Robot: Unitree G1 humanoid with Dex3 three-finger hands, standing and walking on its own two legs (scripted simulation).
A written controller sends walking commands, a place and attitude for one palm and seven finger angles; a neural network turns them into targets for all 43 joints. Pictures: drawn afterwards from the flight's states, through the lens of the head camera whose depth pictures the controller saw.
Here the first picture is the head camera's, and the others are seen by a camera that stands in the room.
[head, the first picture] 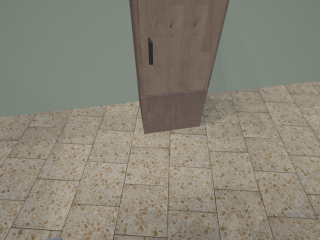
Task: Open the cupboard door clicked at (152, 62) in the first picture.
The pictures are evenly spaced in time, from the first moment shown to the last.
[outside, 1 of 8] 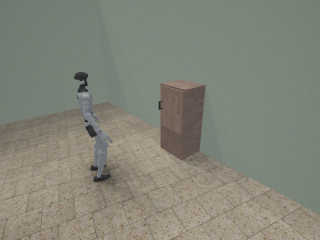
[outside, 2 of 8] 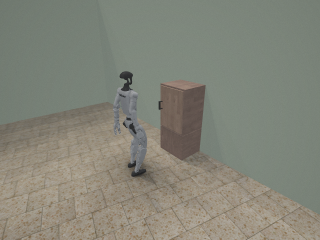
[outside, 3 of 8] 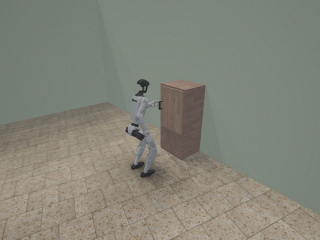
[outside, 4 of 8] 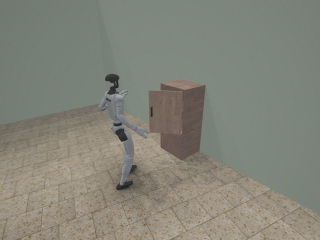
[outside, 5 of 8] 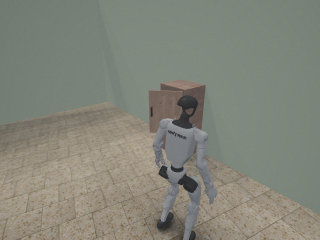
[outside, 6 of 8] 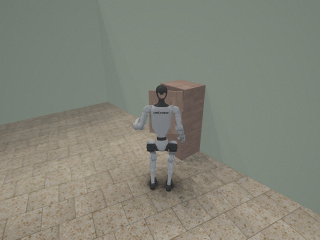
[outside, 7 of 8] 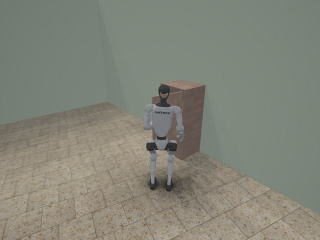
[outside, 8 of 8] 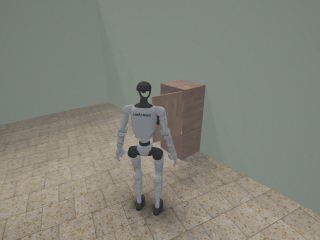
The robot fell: no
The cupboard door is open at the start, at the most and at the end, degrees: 0 82 82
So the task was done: yes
